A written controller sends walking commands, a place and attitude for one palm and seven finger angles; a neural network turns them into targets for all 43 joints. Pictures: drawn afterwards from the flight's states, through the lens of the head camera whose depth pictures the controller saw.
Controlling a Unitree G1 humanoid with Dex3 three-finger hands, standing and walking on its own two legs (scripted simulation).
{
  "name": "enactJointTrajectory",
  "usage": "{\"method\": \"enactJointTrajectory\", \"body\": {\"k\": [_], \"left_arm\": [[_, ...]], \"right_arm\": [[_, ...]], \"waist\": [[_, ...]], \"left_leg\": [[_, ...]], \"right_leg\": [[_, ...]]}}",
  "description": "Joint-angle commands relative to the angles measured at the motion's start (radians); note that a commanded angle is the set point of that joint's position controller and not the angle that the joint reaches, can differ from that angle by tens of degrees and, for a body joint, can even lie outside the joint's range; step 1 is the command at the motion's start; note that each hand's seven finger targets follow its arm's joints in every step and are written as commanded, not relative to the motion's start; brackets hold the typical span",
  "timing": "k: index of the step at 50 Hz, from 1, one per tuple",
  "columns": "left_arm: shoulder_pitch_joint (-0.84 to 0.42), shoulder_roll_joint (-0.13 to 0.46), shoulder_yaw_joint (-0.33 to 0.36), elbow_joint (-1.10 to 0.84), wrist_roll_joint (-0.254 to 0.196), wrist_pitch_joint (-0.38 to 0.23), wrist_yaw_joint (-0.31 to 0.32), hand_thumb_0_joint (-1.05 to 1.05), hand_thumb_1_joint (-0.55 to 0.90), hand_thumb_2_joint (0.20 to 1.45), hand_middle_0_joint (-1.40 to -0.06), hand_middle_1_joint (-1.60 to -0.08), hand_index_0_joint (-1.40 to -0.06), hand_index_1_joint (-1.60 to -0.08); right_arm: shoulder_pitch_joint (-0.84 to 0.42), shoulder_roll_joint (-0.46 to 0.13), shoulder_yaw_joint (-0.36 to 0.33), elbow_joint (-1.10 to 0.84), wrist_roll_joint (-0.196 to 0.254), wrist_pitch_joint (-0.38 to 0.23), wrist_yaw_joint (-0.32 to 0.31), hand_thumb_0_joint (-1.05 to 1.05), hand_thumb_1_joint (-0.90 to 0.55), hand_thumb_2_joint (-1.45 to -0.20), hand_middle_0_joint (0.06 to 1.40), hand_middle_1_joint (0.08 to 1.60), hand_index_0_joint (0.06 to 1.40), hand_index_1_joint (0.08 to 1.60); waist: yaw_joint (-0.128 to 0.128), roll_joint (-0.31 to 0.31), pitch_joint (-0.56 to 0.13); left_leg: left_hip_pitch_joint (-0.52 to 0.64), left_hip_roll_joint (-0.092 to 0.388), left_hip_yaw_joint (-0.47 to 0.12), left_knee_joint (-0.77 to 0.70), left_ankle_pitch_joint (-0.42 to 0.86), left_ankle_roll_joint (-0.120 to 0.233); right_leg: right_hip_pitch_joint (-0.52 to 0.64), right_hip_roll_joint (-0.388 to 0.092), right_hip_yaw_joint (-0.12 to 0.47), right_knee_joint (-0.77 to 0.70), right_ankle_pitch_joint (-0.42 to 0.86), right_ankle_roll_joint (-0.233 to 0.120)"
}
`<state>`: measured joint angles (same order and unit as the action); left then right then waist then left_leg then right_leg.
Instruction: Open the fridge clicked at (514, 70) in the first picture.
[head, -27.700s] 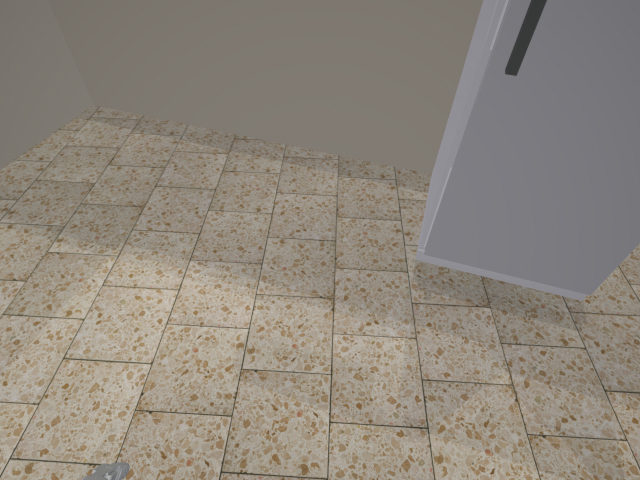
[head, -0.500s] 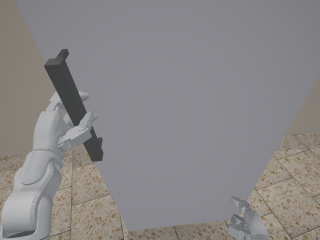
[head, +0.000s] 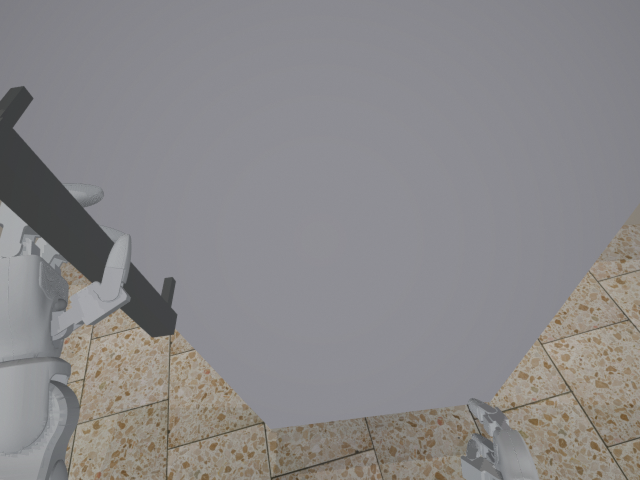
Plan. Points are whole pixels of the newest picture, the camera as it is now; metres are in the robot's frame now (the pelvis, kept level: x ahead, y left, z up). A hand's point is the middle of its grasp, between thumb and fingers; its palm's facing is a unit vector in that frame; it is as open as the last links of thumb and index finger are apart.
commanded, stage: walk backward, drawing the door open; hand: left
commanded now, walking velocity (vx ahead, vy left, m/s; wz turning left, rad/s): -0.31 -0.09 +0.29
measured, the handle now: (106, 238) +0.30 +0.20 +0.22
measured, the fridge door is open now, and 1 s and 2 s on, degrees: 6 35 65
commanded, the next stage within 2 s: stop walking and hold the door back in 1.92 s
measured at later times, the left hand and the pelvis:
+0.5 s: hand (101, 464) +0.12 +0.13 +0.21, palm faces +0.29 -0.92 -0.25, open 7.7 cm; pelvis -0.11 -0.06 +0.01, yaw +18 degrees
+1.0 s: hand out of the picture +0.02 +0.04 +0.21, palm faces +0.63 -0.75 -0.20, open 7.5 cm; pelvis -0.13 -0.23 -0.01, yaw +37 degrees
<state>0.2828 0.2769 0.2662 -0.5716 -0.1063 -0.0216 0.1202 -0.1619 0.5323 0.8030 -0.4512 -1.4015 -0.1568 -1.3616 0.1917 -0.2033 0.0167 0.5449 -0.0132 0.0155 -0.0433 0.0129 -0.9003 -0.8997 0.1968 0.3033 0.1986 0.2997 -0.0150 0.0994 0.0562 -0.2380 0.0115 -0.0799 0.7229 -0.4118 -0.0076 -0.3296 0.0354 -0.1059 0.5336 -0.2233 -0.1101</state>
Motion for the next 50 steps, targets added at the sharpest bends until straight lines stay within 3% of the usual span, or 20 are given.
{"method": "enactJointTrajectory", "body": {"k": [1,5,13,17,18,19,20,22,25,30,33,35,36,38,40,46,47,48,49,50], "left_arm": [[-0.053,0.17,0.096,-0.223,0.058,-0.148,0.003,0.0,0.9,0.9,-0.45,-1.4,-0.45,-1.4],[-0.124,0.184,0.105,-0.253,0.074,-0.179,0.024,0.0,0.9,0.9,-0.45,-1.4,-0.45,-1.4],[-0.209,0.158,0.044,-0.342,0.083,-0.184,0.043,0.0,0.9,0.9,-0.45,-1.4,-0.45,-1.4],[-0.258,0.134,-0.021,-0.368,0.079,-0.187,0.028,0.0,0.9,0.9,-0.45,-1.4,-0.45,-1.4],[-0.301,0.122,-0.054,-0.38,0.072,-0.195,0.021,0.0,0.9,0.9,-0.45,-1.4,-0.45,-1.4],[-0.329,0.104,-0.078,-0.394,0.067,-0.21,0.016,0.0,0.9,0.9,-0.45,-1.4,-0.45,-1.4],[-0.298,0.131,-0.071,-0.338,0.105,-0.217,0.02,0.0,0.9,0.9,-0.45,-1.4,-0.45,-1.4],[-0.418,0.157,-0.062,-0.466,0.115,-0.215,-0.024,0.0,0.9,0.9,-0.45,-1.4,-0.45,-1.4],[-0.412,0.042,-0.156,-0.397,0.101,-0.194,-0.029,0.0,0.9,0.9,-0.45,-1.4,-0.45,-1.4],[-0.435,0.054,-0.137,-0.331,0.083,-0.177,-0.04,0.0,0.9,0.9,-0.45,-1.4,-0.45,-1.4],[-0.461,0.082,-0.091,-0.333,0.071,-0.199,-0.036,0.0,0.9,0.9,-0.45,-1.4,-0.45,-1.4],[-0.456,0.184,-0.02,-0.344,0.073,-0.201,-0.028,0.0,0.9,0.9,-0.45,-1.4,-0.45,-1.4],[-0.479,0.228,0.015,-0.35,0.072,-0.208,-0.022,0.0,0.9,0.9,-0.45,-1.4,-0.45,-1.4],[-0.45,0.163,0.021,-0.311,0.061,-0.208,-0.034,0.0,0.9,0.9,-0.45,-1.4,-0.45,-1.4],[-0.398,0.114,-0.018,-0.289,0.064,-0.209,-0.033,0.0,0.9,0.9,-0.45,-1.4,-0.45,-1.4],[-0.365,0.092,-0.05,-0.285,0.057,-0.205,-0.022,0.0,0.9,0.9,-0.45,-1.4,-0.45,-1.4],[-0.424,0.096,-0.07,-0.305,0.055,-0.207,-0.024,0.0,0.9,0.9,-0.45,-1.4,-0.45,-1.4],[-0.453,0.073,-0.094,-0.317,0.05,-0.222,-0.028,0.0,0.9,0.9,-0.45,-1.4,-0.45,-1.4],[-0.485,0.088,-0.1,-0.317,0.075,-0.245,-0.037,0.0,0.9,0.9,-0.45,-1.4,-0.45,-1.4],[-0.46,0.098,-0.069,-0.225,0.102,-0.249,-0.036,0.0,0.9,0.9,-0.45,-1.4,-0.45,-1.4]], "right_arm": [[-0.09,-0.06,-0.043,-0.175,0.008,-0.079,-0.027,0.0,-0.9,-0.9,0.2,0.3,0.2,0.3],[-0.097,-0.052,-0.035,-0.147,0.002,-0.069,-0.035,0.0,-0.9,-0.9,0.2,0.3,0.2,0.3],[-0.079,-0.036,-0.027,-0.14,-0.007,-0.102,-0.041,0.0,-0.9,-0.9,0.2,0.3,0.2,0.3],[-0.012,-0.037,-0.028,-0.114,-0.001,-0.13,-0.035,0.0,-0.9,-0.9,0.2,0.3,0.2,0.3],[0.017,-0.055,-0.037,-0.112,0.003,-0.137,-0.035,0.0,-0.9,-0.9,0.2,0.3,0.2,0.3],[-0.048,-0.098,-0.054,-0.176,-0.018,-0.152,-0.028,0.0,-0.9,-0.9,0.2,0.3,0.2,0.3],[-0.065,-0.098,-0.057,-0.179,-0.037,-0.144,-0.023,0.0,-0.9,-0.9,0.2,0.3,0.2,0.3],[-0.124,-0.093,-0.09,-0.153,-0.009,-0.145,-0.001,0.0,-0.9,-0.9,0.2,0.3,0.2,0.3],[-0.135,-0.11,-0.097,-0.106,0.009,-0.181,0.009,0.0,-0.9,-0.9,0.2,0.3,0.2,0.3],[-0.086,-0.096,-0.099,-0.048,0.01,-0.194,0.015,0.0,-0.9,-0.9,0.2,0.3,0.2,0.3],[-0.129,-0.072,-0.088,-0.042,0.012,-0.212,0.015,0.0,-0.9,-0.9,0.2,0.3,0.2,0.3],[-0.114,-0.024,-0.074,-0.038,0.032,-0.197,0.017,0.0,-0.9,-0.9,0.2,0.3,0.2,0.3],[-0.171,-0.009,-0.066,-0.061,0.037,-0.187,0.009,0.0,-0.9,-0.9,0.2,0.3,0.2,0.3],[-0.179,-0.047,-0.09,-0.071,0.03,-0.189,-0.014,0.0,-0.9,-0.9,0.2,0.3,0.2,0.3],[-0.204,-0.008,-0.052,-0.07,0.006,-0.168,-0.025,0.0,-0.9,-0.9,0.2,0.3,0.2,0.3],[-0.118,-0.025,-0.048,-0.103,-0.016,-0.147,-0.051,0.0,-0.9,-0.9,0.2,0.3,0.2,0.3],[-0.072,-0.045,-0.063,-0.098,-0.015,-0.147,-0.054,0.0,-0.9,-0.9,0.2,0.3,0.2,0.3],[-0.073,-0.092,-0.09,-0.104,-0.02,-0.156,-0.051,0.0,-0.9,-0.9,0.2,0.3,0.2,0.3],[-0.064,-0.097,-0.083,-0.092,-0.02,-0.162,-0.03,0.0,-0.9,-0.9,0.2,0.3,0.2,0.3],[-0.068,-0.109,-0.09,-0.09,-0.01,-0.153,-0.006,0.0,-0.9,-0.9,0.2,0.3,0.2,0.3]], "waist": [[0.038,-0.365,-0.281],[0.022,-0.216,-0.356],[0.036,-0.249,-0.309],[-0.014,-0.156,-0.287],[-0.055,-0.006,-0.259],[-0.033,0.337,-0.191],[0.011,0.269,-0.188],[0.006,0.063,-0.162],[0.021,0.092,-0.131],[-0.025,0.197,-0.248],[0.004,0.163,-0.283],[0.003,-0.179,-0.309],[0.021,-0.375,-0.298],[0.036,-0.416,-0.276],[0.039,-0.28,-0.227],[0.004,-0.209,-0.3],[-0.045,-0.131,-0.336],[-0.039,0.056,-0.35],[-0.014,0.14,-0.372],[-0.019,0.032,-0.329]], "left_leg": [[-0.199,-0.049,-0.008,0.385,-0.125,0.014],[-0.176,-0.023,0.042,0.391,-0.051,-0.009],[-0.133,0.001,0.16,0.149,-0.098,0.015],[0.056,0.004,0.232,-0.283,0.052,0.015],[0.164,0.071,0.114,-0.521,0.133,0.049],[0.119,0.398,-0.38,-0.623,0.249,0.164],[0.008,0.617,-0.68,-0.556,0.428,0.259],[0.002,0.506,-0.417,-0.458,0.61,0.255],[0.056,0.261,-0.109,-0.35,0.497,0.127],[0.183,0.23,-0.251,-0.361,0.568,0.118],[0.103,0.17,-0.239,-0.257,0.498,0.078],[-0.053,-0.024,0.028,0.02,0.05,-0.019],[-0.233,-0.064,0.089,0.306,-0.195,-0.008],[-0.266,-0.007,0.001,0.555,-0.219,-0.008],[-0.313,0.011,0.085,0.434,-0.138,-0.024],[-0.02,-0.028,0.254,-0.25,0.119,-0.015],[0.256,0.021,0.175,-0.368,0.366,0.006],[0.552,0.325,-0.214,-0.387,0.965,0.118],[0.63,0.543,-0.512,-0.327,1.414,0.233],[0.643,0.552,-0.484,-0.289,1.345,0.279]], "right_leg": [[0.285,-0.345,0.23,-0.114,0.957,0.142],[0.286,-0.338,0.171,-0.136,0.68,0.042],[0.254,-0.353,0.117,-0.3,0.209,0.07],[0.159,-0.226,-0.039,-0.26,0.094,0.223],[0.045,-0.131,-0.074,-0.032,0.063,0.285],[-0.178,-0.032,-0.02,0.418,-0.227,0.263],[-0.197,-0.093,0.192,0.723,-0.297,0.173],[-0.248,-0.061,0.238,0.807,-0.223,0.169],[-0.203,-0.045,0.126,0.591,-0.155,0.179],[0.007,0.042,0.078,0.204,-0.263,0.203],[0.215,0.023,0.057,-0.176,-0.085,0.194],[0.356,-0.173,0.13,-0.231,0.373,0.096],[0.336,-0.339,0.247,-0.153,0.682,0.015],[0.276,-0.384,0.225,-0.075,0.812,-0.032],[0.354,-0.334,0.129,-0.028,0.799,-0.044],[0.328,-0.246,0.008,0.144,0.82,0.01],[0.119,-0.213,-0.01,0.339,0.69,0.066],[-0.25,-0.068,-0.018,0.56,0.051,0.156],[-0.389,-0.029,0.121,0.679,-0.43,0.175],[-0.437,-0.034,0.182,0.762,-0.426,0.156]]}}
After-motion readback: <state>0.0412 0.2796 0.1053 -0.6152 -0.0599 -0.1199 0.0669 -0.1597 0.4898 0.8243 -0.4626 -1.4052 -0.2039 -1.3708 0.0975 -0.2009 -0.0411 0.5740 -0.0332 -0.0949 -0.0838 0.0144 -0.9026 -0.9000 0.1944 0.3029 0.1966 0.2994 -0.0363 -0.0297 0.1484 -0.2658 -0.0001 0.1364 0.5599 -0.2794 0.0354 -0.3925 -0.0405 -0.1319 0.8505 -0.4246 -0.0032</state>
